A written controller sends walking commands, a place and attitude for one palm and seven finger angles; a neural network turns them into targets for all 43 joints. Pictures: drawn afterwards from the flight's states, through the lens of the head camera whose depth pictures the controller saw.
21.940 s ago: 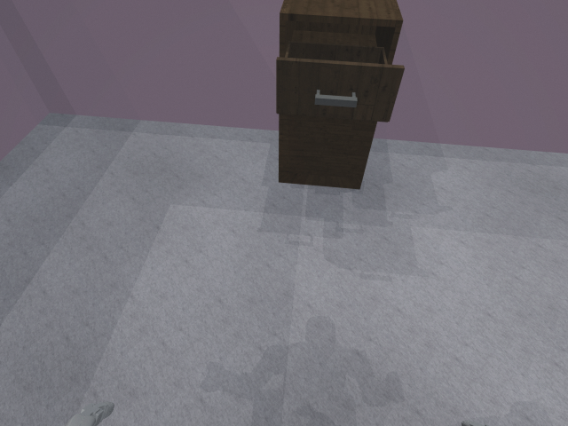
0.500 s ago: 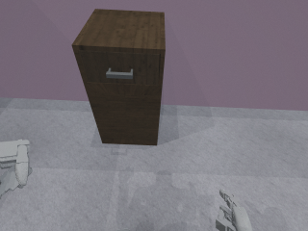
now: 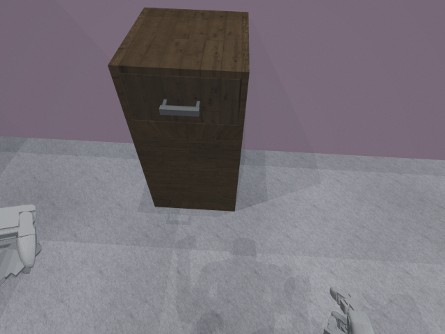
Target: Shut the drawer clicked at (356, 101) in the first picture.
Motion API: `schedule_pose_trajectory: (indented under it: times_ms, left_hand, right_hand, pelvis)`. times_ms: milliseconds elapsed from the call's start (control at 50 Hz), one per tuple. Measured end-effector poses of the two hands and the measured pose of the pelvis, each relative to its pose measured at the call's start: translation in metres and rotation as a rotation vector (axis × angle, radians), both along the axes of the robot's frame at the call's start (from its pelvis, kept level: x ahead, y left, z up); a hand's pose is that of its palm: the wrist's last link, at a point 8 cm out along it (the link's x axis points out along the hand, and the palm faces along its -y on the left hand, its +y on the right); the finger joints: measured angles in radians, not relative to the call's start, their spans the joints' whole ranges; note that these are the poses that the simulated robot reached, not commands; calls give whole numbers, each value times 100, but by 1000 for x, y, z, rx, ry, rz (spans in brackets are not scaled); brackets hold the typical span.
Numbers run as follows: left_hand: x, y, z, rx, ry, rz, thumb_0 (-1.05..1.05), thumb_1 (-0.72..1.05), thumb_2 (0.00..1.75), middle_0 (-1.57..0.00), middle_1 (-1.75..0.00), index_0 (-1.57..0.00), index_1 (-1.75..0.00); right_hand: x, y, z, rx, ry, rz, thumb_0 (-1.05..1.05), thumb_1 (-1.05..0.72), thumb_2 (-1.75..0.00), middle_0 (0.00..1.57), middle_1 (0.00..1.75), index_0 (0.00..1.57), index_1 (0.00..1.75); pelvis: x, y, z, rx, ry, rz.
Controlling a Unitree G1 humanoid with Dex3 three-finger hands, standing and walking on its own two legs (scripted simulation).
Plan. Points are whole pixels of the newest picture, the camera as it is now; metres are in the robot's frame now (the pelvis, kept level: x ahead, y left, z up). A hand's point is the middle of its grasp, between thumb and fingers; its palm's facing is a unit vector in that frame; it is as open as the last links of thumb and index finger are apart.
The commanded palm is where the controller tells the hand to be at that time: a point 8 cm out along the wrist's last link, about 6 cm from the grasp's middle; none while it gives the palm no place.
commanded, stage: stop stepping back and stand still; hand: left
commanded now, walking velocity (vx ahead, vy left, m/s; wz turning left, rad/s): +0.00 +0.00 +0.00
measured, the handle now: (180, 106) +0.77 +0.17 -0.08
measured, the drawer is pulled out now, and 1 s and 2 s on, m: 0.00 0.00 0.00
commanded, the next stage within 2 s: let the arm hang, fingers relaxed in 0.24 s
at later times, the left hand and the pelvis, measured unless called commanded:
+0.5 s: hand (80, 322) +0.15 +0.25 -0.05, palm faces +0.10 -0.90 -0.43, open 3.1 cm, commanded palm none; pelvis -0.02 +0.01 -0.01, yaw +1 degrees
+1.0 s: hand out of the picture -0.09 +0.20 -0.16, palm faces +0.04 -0.97 -0.24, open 6.2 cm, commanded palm none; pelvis -0.04 +0.01 +0.01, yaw +2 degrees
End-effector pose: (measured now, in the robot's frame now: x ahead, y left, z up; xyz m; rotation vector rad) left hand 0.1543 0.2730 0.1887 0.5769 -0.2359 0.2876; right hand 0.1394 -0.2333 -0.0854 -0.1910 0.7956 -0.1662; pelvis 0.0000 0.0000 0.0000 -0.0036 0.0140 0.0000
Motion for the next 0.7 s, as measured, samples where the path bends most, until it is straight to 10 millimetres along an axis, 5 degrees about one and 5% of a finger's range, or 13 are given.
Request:
schedule_pose_trajectory:
  times_ms: [160,260,360,400,460,560,600,700]
  left_hand:
    - [16,2,-13,-30,71,-4,2,89,90,-140,-160,-140,-160]
    - [8,-9,-1,-11,41,-58,2,88,90,-140,-160,-140,-160]
    - [-1,2,-4,18,55,-22,2,88,90,-140,-160,-140,-160]
    - [4,15,-49,-23,221,16,1,89,90,-140,-160,-140,-160]
    - [-4,27,-145,-182,581,136,1,89,90,-136,-156,-136,-156]
    - [-70,-8,-276,-419,1090,210,1,90,90,-123,-144,-123,-144]
    - [-103,-32,-307,-500,1239,204,2,91,90,-117,-137,-116,-137]
    - [-173,-30,-331,-558,1427,325,2,90,90,-98,-124,-98,-118]
  right_hand:
    - [25,-1,13,-21,-55,12,2,-91,-90,20,30,21,30]
    - [33,2,20,-14,-91,22,2,-91,-90,20,30,21,30]
    - [30,4,17,8,-100,36,1,-91,-90,20,30,21,30]
    - [28,1,3,24,-72,78,1,-90,-90,20,30,21,30]
    - [13,-5,-18,30,7,81,1,-90,-90,20,30,21,30]
    - [-41,-8,-34,6,182,47,1,-91,-90,20,30,21,30]
    - [-69,-8,-35,-9,271,34,1,-91,-90,20,30,20,30]
    - [-136,-5,-38,-21,494,5,1,-91,-90,20,30,20,30]
  pelvis:
    - [4,2,3,7,1,-7]
    - [1,1,4,2,1,-6]
    - [-4,2,4,-5,5,2]
    - [-9,6,0,-7,13,14]
    - [-17,10,-5,-6,13,22]
    - [-25,8,-7,5,-11,25]
    - [-29,6,-6,4,-20,27]
    - [-37,1,0,-11,-21,41]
